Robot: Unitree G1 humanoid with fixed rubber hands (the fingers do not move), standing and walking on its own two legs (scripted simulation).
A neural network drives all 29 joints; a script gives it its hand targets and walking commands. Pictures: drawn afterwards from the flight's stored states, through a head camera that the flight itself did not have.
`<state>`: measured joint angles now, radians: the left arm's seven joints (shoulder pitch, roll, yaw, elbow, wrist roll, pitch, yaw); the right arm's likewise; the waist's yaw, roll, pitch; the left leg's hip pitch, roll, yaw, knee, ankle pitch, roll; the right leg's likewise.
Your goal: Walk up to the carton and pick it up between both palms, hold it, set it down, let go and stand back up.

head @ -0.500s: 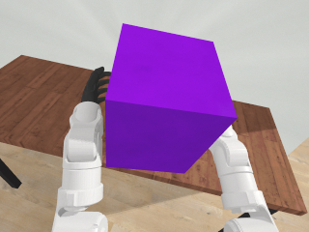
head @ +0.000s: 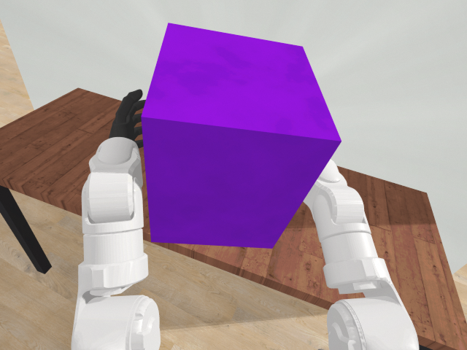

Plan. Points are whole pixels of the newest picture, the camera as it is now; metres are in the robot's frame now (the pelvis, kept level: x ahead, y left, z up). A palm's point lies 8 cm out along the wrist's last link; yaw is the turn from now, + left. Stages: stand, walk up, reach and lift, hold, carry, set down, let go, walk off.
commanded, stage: hold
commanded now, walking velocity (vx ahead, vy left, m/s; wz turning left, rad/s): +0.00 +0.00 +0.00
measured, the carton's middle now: (225, 146) +0.37 +0.03 +0.21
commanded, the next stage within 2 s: none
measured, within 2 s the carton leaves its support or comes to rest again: neither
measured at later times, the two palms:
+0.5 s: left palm (149, 142) +0.37 +0.14 +0.21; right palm (325, 172) +0.37 -0.15 +0.18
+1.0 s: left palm (143, 146) +0.37 +0.15 +0.20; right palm (321, 171) +0.37 -0.14 +0.18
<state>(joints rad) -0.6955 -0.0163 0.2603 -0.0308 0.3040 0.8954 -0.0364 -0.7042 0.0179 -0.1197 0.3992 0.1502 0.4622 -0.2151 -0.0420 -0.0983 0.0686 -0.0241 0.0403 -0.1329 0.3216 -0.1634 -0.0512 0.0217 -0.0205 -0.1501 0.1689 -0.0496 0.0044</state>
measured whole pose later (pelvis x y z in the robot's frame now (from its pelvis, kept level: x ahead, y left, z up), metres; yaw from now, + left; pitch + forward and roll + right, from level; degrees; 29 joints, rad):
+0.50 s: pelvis +0.01 +0.01 +0.00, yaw -3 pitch -7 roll -1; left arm -0.65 -0.08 0.24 -0.12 0.32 0.89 -0.03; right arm -0.61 -0.05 -0.04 0.30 0.19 0.45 -0.23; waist -0.06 -0.06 0.10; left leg -0.01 0.05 -0.08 0.31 -0.17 -0.04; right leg 0.02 -0.02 -0.10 0.15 -0.04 0.01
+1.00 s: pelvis +0.01 +0.01 +0.00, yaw -1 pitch -7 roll -2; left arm -0.62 -0.04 0.21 -0.15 0.31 0.90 -0.04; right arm -0.61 -0.01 -0.06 0.27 0.20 0.45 -0.24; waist -0.08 -0.09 0.10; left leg -0.04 0.04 -0.11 0.33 -0.18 -0.04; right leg 0.01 -0.02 -0.13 0.14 -0.04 0.01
